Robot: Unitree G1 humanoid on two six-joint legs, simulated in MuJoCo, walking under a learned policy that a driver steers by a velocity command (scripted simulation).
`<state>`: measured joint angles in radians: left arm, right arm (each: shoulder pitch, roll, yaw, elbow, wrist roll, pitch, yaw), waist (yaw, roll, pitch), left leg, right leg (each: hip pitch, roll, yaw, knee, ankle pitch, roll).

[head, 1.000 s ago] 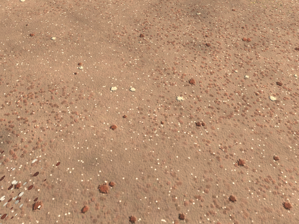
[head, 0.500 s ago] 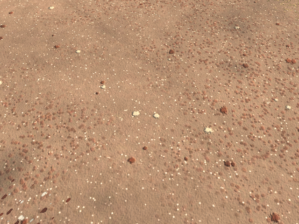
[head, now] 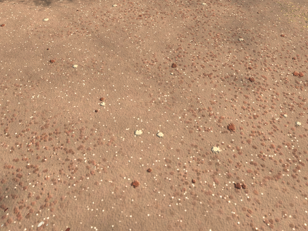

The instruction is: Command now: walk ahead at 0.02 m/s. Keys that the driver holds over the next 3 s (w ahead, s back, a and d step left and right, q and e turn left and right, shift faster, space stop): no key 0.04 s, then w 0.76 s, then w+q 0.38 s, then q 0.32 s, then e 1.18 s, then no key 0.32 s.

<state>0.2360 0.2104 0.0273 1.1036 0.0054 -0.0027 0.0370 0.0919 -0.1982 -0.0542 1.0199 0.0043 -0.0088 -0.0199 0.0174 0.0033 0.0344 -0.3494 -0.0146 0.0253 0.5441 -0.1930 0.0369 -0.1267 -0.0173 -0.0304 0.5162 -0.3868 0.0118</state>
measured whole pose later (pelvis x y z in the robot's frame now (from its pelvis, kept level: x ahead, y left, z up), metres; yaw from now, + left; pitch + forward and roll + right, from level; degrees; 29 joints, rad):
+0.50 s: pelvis +0.10 +0.03 +0.01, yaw +0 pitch +0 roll +0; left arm 0.21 0.24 0.07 1.01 -0.03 -0.09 0.01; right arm 0.35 -0.19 -0.04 1.09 0.00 -0.10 0.02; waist -0.03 -0.02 0.00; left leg -0.10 -0.04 0.06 0.33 -0.23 0.07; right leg -0.53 -0.09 0.00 1.12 -0.25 -0.06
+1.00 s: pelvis +0.35 -0.06 +0.01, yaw +3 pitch +0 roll -1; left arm 0.19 0.22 0.06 1.00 0.01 -0.11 -0.03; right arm 0.26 -0.26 -0.07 1.00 0.04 -0.07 -0.02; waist 0.01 0.04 0.04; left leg -0.52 0.09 -0.05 1.20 -0.29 0.07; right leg -0.26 0.02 -0.13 0.41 -0.16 -0.06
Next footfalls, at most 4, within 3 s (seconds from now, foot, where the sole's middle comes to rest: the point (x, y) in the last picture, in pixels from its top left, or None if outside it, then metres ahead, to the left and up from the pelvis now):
0.82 right None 0.44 -0.15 -0.77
1.38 left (142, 185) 0.70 0.10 -0.77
1.88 right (190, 180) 0.73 -0.13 -0.77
2.28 left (138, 180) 0.72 0.12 -0.77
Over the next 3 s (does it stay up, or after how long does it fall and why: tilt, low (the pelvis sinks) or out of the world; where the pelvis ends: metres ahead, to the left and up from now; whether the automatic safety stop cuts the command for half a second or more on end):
stays up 0.67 -0.06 0.01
